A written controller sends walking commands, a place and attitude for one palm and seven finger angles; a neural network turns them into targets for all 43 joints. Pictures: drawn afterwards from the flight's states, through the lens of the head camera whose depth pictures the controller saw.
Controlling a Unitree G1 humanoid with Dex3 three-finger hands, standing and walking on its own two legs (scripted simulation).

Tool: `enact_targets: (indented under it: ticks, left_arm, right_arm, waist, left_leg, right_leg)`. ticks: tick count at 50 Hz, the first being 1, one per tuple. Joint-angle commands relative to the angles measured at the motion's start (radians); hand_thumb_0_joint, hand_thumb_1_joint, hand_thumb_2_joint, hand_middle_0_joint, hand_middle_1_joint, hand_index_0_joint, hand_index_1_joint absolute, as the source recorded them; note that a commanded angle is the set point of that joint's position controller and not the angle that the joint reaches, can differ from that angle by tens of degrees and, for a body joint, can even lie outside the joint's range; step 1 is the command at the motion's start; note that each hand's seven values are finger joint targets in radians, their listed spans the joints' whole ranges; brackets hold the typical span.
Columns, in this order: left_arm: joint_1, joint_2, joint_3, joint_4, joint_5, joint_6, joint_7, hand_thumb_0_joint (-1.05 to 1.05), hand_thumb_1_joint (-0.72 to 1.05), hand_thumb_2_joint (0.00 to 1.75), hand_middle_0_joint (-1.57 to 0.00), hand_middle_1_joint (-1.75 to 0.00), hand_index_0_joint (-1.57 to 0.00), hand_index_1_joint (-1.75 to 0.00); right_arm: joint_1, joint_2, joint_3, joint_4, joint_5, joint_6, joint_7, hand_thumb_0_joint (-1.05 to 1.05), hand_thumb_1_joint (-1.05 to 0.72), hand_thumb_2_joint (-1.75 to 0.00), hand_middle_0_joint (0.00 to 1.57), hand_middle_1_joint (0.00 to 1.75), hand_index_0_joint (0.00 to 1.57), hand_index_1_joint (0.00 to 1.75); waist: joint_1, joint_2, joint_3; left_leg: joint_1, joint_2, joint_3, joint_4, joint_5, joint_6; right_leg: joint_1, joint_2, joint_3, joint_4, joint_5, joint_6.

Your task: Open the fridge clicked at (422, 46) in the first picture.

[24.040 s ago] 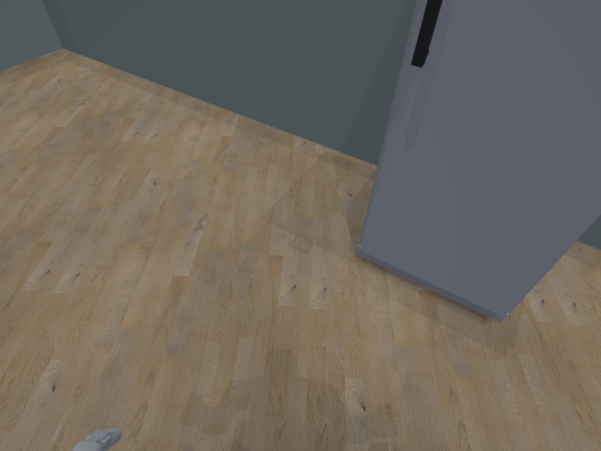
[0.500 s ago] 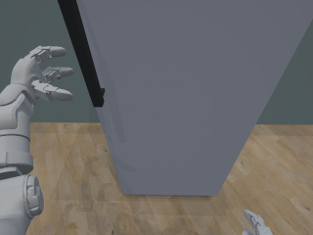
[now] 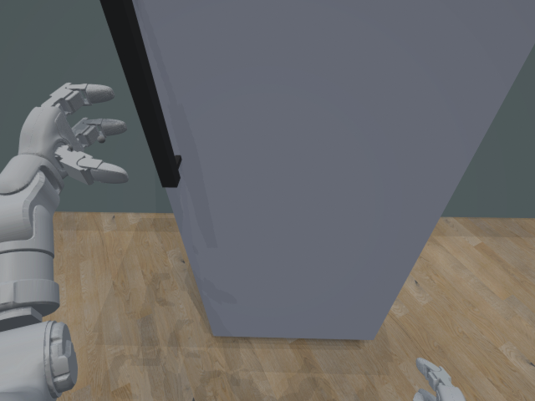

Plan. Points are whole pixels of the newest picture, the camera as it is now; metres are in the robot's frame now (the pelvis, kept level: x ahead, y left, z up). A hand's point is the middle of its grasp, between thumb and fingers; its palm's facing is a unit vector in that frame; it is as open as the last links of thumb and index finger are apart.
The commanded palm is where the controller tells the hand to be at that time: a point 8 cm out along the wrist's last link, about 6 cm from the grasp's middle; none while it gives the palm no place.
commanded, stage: feel for the door with the fingertips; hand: left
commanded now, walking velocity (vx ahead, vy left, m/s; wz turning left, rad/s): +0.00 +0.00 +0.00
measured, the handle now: (153, 97) +0.46 +0.19 +0.26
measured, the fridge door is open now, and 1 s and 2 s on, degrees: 0 0 0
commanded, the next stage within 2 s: slide the fingers in behind the handle in 1.10 s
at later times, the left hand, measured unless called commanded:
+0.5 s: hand (139, 132) +0.39 +0.19 +0.24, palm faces +0.02 -1.00 -0.01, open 14.0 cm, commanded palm +0.37 +0.25 +0.24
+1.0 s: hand (133, 126) +0.41 +0.21 +0.24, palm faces +0.04 -1.00 -0.02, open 14.0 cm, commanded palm +0.38 +0.26 +0.24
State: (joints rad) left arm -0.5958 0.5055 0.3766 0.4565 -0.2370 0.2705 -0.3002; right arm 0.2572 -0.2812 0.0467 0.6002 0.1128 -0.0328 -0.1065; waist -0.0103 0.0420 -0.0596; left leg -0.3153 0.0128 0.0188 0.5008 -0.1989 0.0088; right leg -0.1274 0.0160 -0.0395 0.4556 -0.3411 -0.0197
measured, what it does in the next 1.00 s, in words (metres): stands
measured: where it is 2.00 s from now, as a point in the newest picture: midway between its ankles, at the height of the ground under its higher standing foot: outside the picture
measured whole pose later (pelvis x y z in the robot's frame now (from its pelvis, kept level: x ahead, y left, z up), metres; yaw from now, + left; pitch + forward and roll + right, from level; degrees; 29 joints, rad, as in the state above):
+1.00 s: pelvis +0.00 -0.01 +0.00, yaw +0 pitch +1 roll +0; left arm -0.73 0.47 0.31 0.57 -0.22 0.27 -0.24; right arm 0.24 -0.29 0.03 0.64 0.11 -0.02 -0.11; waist -0.02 0.04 -0.05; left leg -0.32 0.02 0.00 0.49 -0.18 0.00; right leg -0.13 0.02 -0.05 0.45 -0.34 -0.03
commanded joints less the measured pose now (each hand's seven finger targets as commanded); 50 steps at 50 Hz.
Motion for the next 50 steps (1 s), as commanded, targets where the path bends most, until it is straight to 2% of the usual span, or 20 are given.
enact_targets:
  ticks: [1,4,5,8,9,13,16,18,22,23,26,29,32,34,35,38,41,43,46,50]
  left_arm:
    - [-0.506,0.281,0.048,-0.217,-0.021,-0.054,0.003,0.0,-0.5,0.3,-0.3,-1.2,-0.3,-1.2]
    - [-0.467,0.315,0.073,-0.16,-0.02,-0.032,-0.003,0.0,-0.5,0.3,-0.3,-1.2,-0.3,-1.2]
    - [-0.451,0.304,0.065,-0.142,-0.019,-0.024,-0.007,0.0,-0.5,0.3,-0.3,-1.2,-0.3,-1.2]
    - [-0.531,0.194,-0.05,-0.168,-0.03,-0.029,-0.016,0.0,-0.5,0.3,-0.3,-1.2,-0.3,-1.2]
    - [-0.555,0.22,-0.031,-0.163,-0.028,-0.03,-0.012,0.0,-0.5,0.3,-0.3,-1.2,-0.3,-1.2]
    - [-0.608,0.199,-0.053,-0.171,-0.035,-0.055,0.004,0.0,-0.5,0.3,-0.3,-1.2,-0.3,-1.2]
    - [-0.595,0.187,-0.036,-0.226,-0.026,-0.066,0.033,0.0,-0.5,0.3,-0.3,-1.2,-0.3,-1.2]
    - [-0.524,0.224,0.01,-0.225,-0.024,-0.067,0.056,0.0,-0.5,0.3,-0.3,-1.2,-0.3,-1.2]
    - [-0.45,0.18,0.008,-0.231,-0.015,-0.028,0.084,0.0,-0.5,0.3,-0.3,-1.2,-0.3,-1.2]
    - [-0.413,0.228,0.049,-0.209,-0.014,-0.02,0.092,0.0,-0.5,0.3,-0.3,-1.2,-0.3,-1.2]
    - [-0.478,0.224,0.033,-0.206,0.002,0.0,0.103,0.0,-0.5,0.3,-0.3,-1.2,-0.3,-1.2]
    - [-0.499,0.252,0.048,-0.236,0.006,-0.013,0.105,0.0,-0.5,0.3,-0.3,-1.2,-0.3,-1.2]
    - [-0.538,0.208,0.004,-0.272,0.003,-0.038,0.085,0.0,-0.5,0.3,-0.3,-1.2,-0.3,-1.2]
    - [-0.548,0.178,-0.029,-0.249,-0.009,-0.045,0.069,0.0,-0.5,0.3,-0.3,-1.2,-0.3,-1.2]
    - [-0.556,0.197,-0.017,-0.216,-0.01,-0.042,0.062,0.0,-0.5,0.3,-0.3,-1.2,-0.3,-1.2]
    - [-0.534,0.23,0.002,-0.14,-0.016,-0.03,0.042,0.0,-0.5,0.3,-0.3,-1.2,-0.3,-1.2]
    - [-0.601,0.193,-0.039,-0.091,-0.012,-0.02,0.037,0.0,-0.5,0.3,-0.3,-1.2,-0.3,-1.2]
    - [-0.616,0.237,-0.015,-0.099,-0.01,-0.039,0.044,0.0,-0.5,0.3,-0.3,-1.2,-0.3,-1.2]
    - [-0.648,0.203,-0.033,-0.135,-0.003,-0.072,0.055,0.0,-0.5,0.3,-0.3,-1.2,-0.3,-1.2]
    - [-0.603,0.26,0.028,-0.103,-0.004,-0.089,0.063,0.0,-0.5,0.3,-0.3,-1.2,-0.3,-1.2]
  right_arm:
    - [-0.112,-0.134,-0.042,-0.139,-0.008,-0.048,-0.009,0.0,-0.9,-0.9,0.2,0.3,0.2,0.3]
    - [-0.116,-0.138,-0.041,-0.136,-0.006,-0.041,-0.013,0.0,-0.9,-0.9,0.2,0.3,0.2,0.3]
    - [-0.117,-0.135,-0.04,-0.139,-0.006,-0.039,-0.012,0.0,-0.9,-0.9,0.2,0.3,0.2,0.3]
    - [-0.125,-0.128,-0.041,-0.142,0.003,-0.043,-0.013,0.0,-0.9,-0.9,0.2,0.3,0.2,0.3]
    - [-0.129,-0.132,-0.041,-0.135,0.002,-0.044,-0.015,0.0,-0.9,-0.9,0.2,0.3,0.2,0.3]
    - [-0.121,-0.132,-0.041,-0.123,-0.002,-0.05,-0.017,0.0,-0.9,-0.9,0.2,0.3,0.2,0.3]
    - [-0.13,-0.124,-0.039,-0.129,-0.01,-0.053,-0.009,0.0,-0.9,-0.9,0.2,0.3,0.2,0.3]
    - [-0.127,-0.124,-0.041,-0.13,-0.015,-0.05,-0.001,0.0,-0.9,-0.9,0.2,0.3,0.2,0.3]
    - [-0.148,-0.115,-0.038,-0.14,-0.016,-0.038,0.006,0.0,-0.9,-0.9,0.2,0.3,0.2,0.3]
    - [-0.143,-0.119,-0.041,-0.139,-0.014,-0.033,0.007,0.0,-0.9,-0.9,0.2,0.3,0.2,0.3]
    - [-0.145,-0.12,-0.036,-0.133,-0.015,-0.022,0.001,0.0,-0.9,-0.9,0.2,0.3,0.2,0.3]
    - [-0.148,-0.122,-0.04,-0.135,-0.016,-0.02,-0.005,0.0,-0.9,-0.9,0.2,0.3,0.2,0.3]
    - [-0.146,-0.117,-0.041,-0.134,-0.015,-0.024,-0.008,0.0,-0.9,-0.9,0.2,0.3,0.2,0.3]
    - [-0.139,-0.118,-0.042,-0.124,-0.012,-0.03,-0.011,0.0,-0.9,-0.9,0.2,0.3,0.2,0.3]
    - [-0.129,-0.124,-0.044,-0.113,-0.012,-0.03,-0.014,0.0,-0.9,-0.9,0.2,0.3,0.2,0.3]
    - [-0.115,-0.134,-0.049,-0.104,-0.008,-0.03,-0.017,0.0,-0.9,-0.9,0.2,0.3,0.2,0.3]
    - [-0.111,-0.131,-0.047,-0.094,-0.006,-0.032,-0.017,0.0,-0.9,-0.9,0.2,0.3,0.2,0.3]
    - [-0.102,-0.137,-0.052,-0.097,-0.007,-0.034,-0.016,0.0,-0.9,-0.9,0.2,0.3,0.2,0.3]
    - [-0.103,-0.128,-0.051,-0.104,-0.012,-0.037,-0.011,0.0,-0.9,-0.9,0.2,0.3,0.2,0.3]
    - [-0.092,-0.135,-0.053,-0.104,-0.016,-0.032,-0.008,0.0,-0.9,-0.9,0.2,0.3,0.2,0.3]
  waist:
    - [-0.01,0.045,-0.234]
    - [-0.001,0.019,-0.229]
    - [0.001,0.015,-0.229]
    - [-0.032,0.025,-0.214]
    - [-0.031,0.02,-0.214]
    - [-0.037,0.024,-0.238]
    - [-0.012,0.039,-0.303]
    - [0.011,0.009,-0.325]
    - [0.027,-0.026,-0.277]
    - [0.036,-0.057,-0.263]
    - [0.018,-0.047,-0.211]
    - [0.016,-0.029,-0.232]
    - [-0.002,0.026,-0.256]
    - [-0.016,0.019,-0.236]
    - [-0.021,0.008,-0.232]
    - [-0.017,-0.028,-0.229]
    - [-0.029,-0.018,-0.208]
    - [-0.024,-0.013,-0.246]
    - [-0.02,0.029,-0.29]
    - [-0.005,-0.028,-0.302]
  left_leg:
    - [0.32,-0.007,-0.052,-0.012,0.216,0.04]
    - [0.29,-0.012,-0.044,-0.011,0.214,0.043]
    - [0.284,-0.013,-0.043,-0.01,0.207,0.041]
    - [0.305,-0.012,-0.046,-0.004,0.182,0.043]
    - [0.303,-0.01,-0.054,-0.006,0.165,0.043]
    - [0.323,-0.012,-0.058,-0.004,0.163,0.043]
    - [0.352,-0.014,-0.065,-0.008,0.212,0.038]
    - [0.339,-0.013,-0.058,-0.009,0.238,0.04]
    - [0.299,-0.014,-0.039,-0.024,0.231,0.041]
    - [0.28,-0.013,-0.032,-0.022,0.226,0.044]
    - [0.26,-0.012,-0.028,-0.033,0.202,0.045]
    - [0.277,-0.012,-0.025,-0.031,0.217,0.048]
    - [0.315,-0.016,-0.023,-0.02,0.244,0.048]
    - [0.321,-0.015,-0.029,-0.017,0.231,0.05]
    - [0.318,-0.014,-0.032,-0.017,0.218,0.048]
    - [0.295,-0.019,-0.027,-0.013,0.206,0.051]
    - [0.281,-0.02,-0.031,-0.013,0.181,0.048]
    - [0.289,-0.019,-0.029,-0.007,0.191,0.049]
    - [0.325,-0.019,-0.04,-0.004,0.238,0.046]
    - [0.3,-0.018,-0.035,-0.008,0.253,0.048]
  right_leg:
    - [-0.162,0.012,0.009,-0.074,0.341,0.001]
    - [-0.138,0.004,0.016,-0.074,0.37,0.004]
    - [-0.14,0.004,0.015,-0.071,0.366,0.005]
    - [-0.174,0.004,0.011,-0.08,0.326,0.006]
    - [-0.186,0.005,0.014,-0.084,0.307,0.006]
    - [-0.182,0.003,0.014,-0.085,0.292,0.001]
    - [-0.147,0.003,0.011,-0.065,0.338,-0.003]
    - [-0.099,0.003,0.009,-0.063,0.363,-0.004]
    - [-0.083,0.002,0.012,-0.061,0.396,0.005]
    - [-0.07,0.0,0.016,-0.069,0.402,0.009]
    - [-0.092,0.001,0.019,-0.076,0.382,0.012]
    - [-0.077,-0.001,0.026,-0.079,0.397,0.012]
    - [-0.088,0.0,0.03,-0.073,0.425,0.009]
    - [-0.109,0.003,0.025,-0.081,0.409,0.011]
    - [-0.121,0.003,0.025,-0.083,0.394,0.011]
    - [-0.113,-0.001,0.028,-0.085,0.399,0.016]
    - [-0.15,-0.004,0.028,-0.087,0.372,0.016]
    - [-0.129,-0.006,0.031,-0.084,0.375,0.015]
    - [-0.12,-0.002,0.024,-0.066,0.406,0.005]
    - [-0.08,-0.002,0.024,-0.059,0.448,0.009]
